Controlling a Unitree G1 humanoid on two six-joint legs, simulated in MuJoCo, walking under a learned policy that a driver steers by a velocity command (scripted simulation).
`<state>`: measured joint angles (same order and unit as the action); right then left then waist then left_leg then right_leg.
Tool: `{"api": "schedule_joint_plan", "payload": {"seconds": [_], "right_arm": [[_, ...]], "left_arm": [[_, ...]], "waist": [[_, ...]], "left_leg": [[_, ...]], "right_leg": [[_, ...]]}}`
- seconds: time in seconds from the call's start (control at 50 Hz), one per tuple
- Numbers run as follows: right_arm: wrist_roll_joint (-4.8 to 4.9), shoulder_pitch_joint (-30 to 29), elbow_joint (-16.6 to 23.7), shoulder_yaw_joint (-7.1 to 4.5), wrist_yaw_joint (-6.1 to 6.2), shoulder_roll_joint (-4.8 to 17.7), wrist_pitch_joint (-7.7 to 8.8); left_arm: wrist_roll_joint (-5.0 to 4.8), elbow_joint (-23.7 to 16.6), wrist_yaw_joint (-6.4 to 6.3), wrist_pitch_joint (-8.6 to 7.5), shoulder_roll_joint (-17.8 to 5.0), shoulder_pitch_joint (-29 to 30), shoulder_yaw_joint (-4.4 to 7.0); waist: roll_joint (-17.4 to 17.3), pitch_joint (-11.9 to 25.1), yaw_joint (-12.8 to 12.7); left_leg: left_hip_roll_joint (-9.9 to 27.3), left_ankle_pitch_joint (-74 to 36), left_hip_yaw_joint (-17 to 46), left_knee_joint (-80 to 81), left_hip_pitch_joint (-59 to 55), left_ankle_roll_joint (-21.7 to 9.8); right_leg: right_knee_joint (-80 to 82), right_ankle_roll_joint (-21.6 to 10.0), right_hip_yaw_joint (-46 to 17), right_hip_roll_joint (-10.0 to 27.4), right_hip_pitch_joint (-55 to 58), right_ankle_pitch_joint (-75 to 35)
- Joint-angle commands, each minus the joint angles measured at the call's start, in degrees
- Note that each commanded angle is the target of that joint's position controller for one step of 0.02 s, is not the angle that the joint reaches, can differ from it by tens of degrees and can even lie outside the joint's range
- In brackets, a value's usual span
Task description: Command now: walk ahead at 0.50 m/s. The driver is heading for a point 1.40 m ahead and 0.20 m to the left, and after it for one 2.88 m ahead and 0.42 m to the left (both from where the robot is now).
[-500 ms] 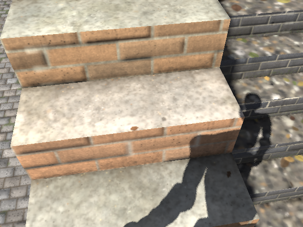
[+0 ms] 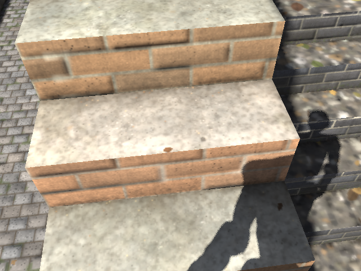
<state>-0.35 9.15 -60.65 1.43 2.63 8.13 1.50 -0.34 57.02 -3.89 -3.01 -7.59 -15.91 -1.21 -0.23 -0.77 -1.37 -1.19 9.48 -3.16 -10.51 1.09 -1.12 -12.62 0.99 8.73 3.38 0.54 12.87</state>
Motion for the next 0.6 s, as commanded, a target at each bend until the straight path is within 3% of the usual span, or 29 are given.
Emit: {"api": "schedule_joint_plan", "payload": {"seconds": [0.02, 0.16, 0.6], "right_arm": [[0.08, 1.02, 1.3, -0.52, 0.05, 3.55, 0.6], [-0.03, 1.93, 0.18, -0.4, 0.15, 2.6, 0.68], [-0.09, 3.15, -1.41, -0.95, 0.28, 3.94, 0.62]], "left_arm": [[0.07, -1.6, 0.44, -0.52, -2.29, -1.35, -0.21], [0.14, -1.07, 0.69, -0.61, -2.74, -1.39, -0.08], [-0.21, -0.28, 0.7, -0.83, -4.15, -1.08, -0.13]], "waist": [[2.55, -0.39, 0.59], [1.32, -0.94, 0.55], [1.17, -0.03, 0.75]], "left_leg": [[7.08, -15.95, 5.48, -0.18, -1.64, -2.86], [7.09, -13.15, 5.84, 0.43, -0.89, -2.92], [7.22, -17.35, 6.5, -0.23, -1.71, -2.64]], "right_leg": [[0.91, -2.14, -4.73, 5.75, -2.79, -19.08], [1.26, -2.69, -4.92, 5.45, -2.92, -16.16], [1.03, -2.66, -5.5, 5.65, -2.27, -18.83]]}}
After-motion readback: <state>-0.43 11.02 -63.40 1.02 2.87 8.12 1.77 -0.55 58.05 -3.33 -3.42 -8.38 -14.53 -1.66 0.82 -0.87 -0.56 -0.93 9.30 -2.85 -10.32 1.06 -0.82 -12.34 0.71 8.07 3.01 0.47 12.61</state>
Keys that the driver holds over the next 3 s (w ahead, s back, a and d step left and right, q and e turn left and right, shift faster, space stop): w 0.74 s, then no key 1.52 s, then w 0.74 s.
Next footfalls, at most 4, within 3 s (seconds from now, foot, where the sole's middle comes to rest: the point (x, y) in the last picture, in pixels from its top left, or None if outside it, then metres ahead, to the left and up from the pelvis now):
none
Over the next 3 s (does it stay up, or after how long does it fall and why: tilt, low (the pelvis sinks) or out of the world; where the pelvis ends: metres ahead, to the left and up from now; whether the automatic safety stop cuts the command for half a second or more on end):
stays up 0.02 0.00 0.00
